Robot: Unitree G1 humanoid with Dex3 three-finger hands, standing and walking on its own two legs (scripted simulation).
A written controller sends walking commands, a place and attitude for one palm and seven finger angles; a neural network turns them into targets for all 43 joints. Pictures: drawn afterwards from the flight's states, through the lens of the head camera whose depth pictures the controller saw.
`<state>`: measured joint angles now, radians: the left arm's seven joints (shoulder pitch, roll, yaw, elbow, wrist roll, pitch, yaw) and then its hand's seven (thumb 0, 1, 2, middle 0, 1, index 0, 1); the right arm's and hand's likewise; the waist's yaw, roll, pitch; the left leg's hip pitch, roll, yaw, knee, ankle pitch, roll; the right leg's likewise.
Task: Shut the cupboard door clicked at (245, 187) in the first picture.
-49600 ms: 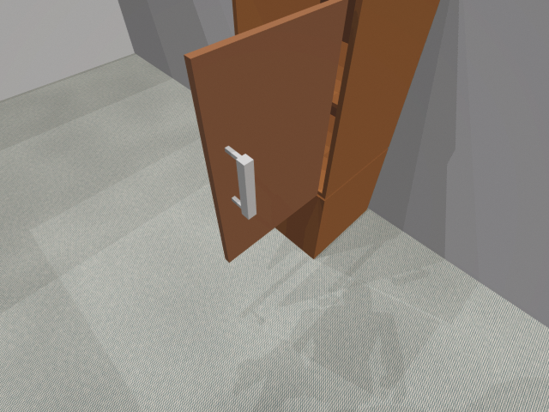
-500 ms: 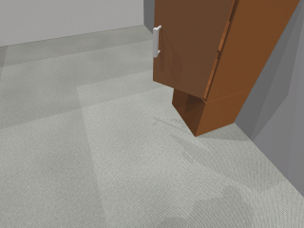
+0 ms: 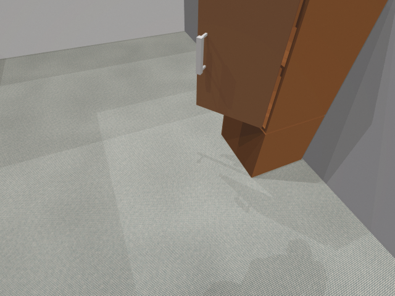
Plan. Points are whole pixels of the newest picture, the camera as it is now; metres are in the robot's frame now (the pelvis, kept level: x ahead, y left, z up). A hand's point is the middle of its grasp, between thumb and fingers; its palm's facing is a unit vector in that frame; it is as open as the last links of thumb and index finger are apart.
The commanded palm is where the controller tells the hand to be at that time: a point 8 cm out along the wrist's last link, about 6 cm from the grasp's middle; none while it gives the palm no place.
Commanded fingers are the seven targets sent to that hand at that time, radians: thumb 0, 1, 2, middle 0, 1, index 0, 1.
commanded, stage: look to check the result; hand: left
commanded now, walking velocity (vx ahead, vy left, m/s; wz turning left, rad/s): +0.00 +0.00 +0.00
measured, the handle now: (202, 54) +1.07 +0.03 -0.03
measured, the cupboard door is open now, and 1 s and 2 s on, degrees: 38 38 38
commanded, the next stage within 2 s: walk to a spot facing it in 0.42 s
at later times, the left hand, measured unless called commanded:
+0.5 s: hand out of the picture +0.03 +0.18 -0.17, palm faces +0.01 -0.97 -0.23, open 7.4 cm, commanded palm none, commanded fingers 0.00 0.90 0.90 -0.20 -0.30 -0.20 -0.30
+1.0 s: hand out of the picture +0.03 +0.22 -0.19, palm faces +0.22 -0.95 -0.21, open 7.4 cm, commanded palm none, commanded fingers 0.00 0.90 0.90 -0.20 -0.30 -0.20 -0.30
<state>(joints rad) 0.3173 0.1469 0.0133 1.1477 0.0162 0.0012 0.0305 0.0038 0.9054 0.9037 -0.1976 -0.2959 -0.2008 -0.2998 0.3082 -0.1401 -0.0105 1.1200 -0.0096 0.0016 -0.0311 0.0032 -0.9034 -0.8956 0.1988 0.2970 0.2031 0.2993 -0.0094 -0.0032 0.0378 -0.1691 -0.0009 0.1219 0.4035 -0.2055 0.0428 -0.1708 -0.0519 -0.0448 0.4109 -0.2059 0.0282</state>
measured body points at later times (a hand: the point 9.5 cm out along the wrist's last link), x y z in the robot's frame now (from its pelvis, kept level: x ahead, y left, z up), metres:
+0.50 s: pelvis +0.01 -0.01 +0.00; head +0.02 -0.01 +0.45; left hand +0.03 +0.24 -0.15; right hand +0.03 -0.25 -0.15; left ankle +0.01 +0.09 -0.74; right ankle +0.01 -0.14 -0.74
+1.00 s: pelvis +0.01 +0.01 -0.01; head +0.05 +0.03 +0.43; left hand +0.02 +0.27 -0.17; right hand +0.08 -0.23 -0.15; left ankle +0.01 +0.08 -0.74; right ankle +0.00 -0.14 -0.68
